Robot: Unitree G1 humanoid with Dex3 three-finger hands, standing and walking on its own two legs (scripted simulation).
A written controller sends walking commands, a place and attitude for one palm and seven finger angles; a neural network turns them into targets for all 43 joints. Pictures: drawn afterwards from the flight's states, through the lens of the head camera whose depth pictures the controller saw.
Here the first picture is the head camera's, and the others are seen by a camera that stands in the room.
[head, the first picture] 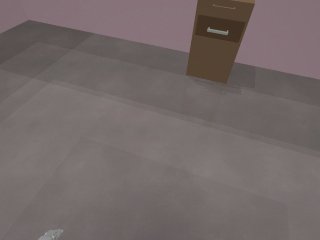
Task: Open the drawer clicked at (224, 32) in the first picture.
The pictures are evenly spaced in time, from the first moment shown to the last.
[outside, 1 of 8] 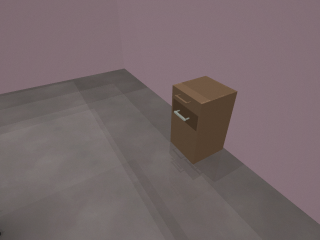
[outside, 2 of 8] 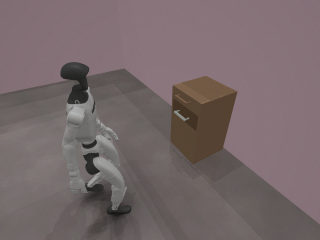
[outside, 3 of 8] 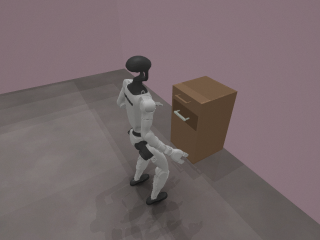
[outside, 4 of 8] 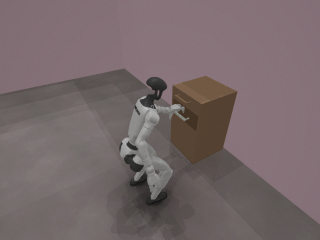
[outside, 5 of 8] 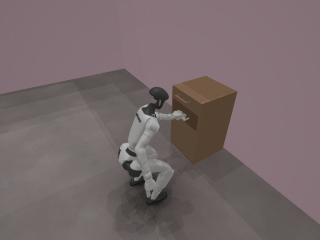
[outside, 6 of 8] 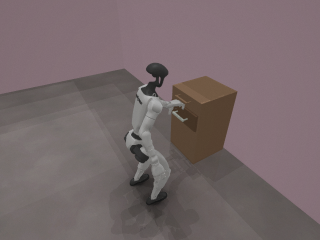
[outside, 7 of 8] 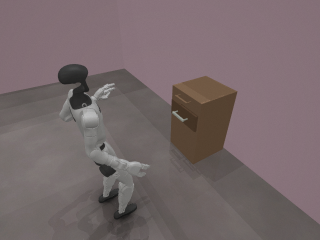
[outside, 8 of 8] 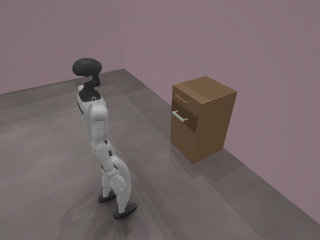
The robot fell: no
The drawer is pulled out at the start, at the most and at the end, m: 0.00 0.02 0.02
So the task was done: no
